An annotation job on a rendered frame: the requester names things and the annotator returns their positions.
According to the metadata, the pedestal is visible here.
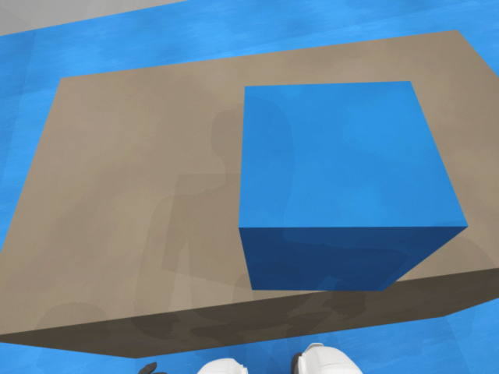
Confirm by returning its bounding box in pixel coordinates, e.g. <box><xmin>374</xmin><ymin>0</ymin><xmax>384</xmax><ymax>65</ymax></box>
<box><xmin>0</xmin><ymin>30</ymin><xmax>499</xmax><ymax>358</ymax></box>

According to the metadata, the robot left thigh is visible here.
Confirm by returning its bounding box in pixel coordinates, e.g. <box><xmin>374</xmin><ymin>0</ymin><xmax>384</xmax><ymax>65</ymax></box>
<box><xmin>197</xmin><ymin>358</ymin><xmax>248</xmax><ymax>374</ymax></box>

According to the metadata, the robot thigh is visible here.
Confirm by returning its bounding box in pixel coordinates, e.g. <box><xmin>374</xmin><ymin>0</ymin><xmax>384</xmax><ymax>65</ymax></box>
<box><xmin>298</xmin><ymin>346</ymin><xmax>363</xmax><ymax>374</ymax></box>
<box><xmin>197</xmin><ymin>358</ymin><xmax>248</xmax><ymax>374</ymax></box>

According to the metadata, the carton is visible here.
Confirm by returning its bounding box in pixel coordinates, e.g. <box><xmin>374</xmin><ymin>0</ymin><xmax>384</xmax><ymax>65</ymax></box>
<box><xmin>239</xmin><ymin>81</ymin><xmax>468</xmax><ymax>291</ymax></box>

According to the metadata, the robot right thigh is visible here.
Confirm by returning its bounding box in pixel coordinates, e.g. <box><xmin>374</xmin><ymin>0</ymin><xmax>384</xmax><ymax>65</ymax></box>
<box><xmin>298</xmin><ymin>346</ymin><xmax>363</xmax><ymax>374</ymax></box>

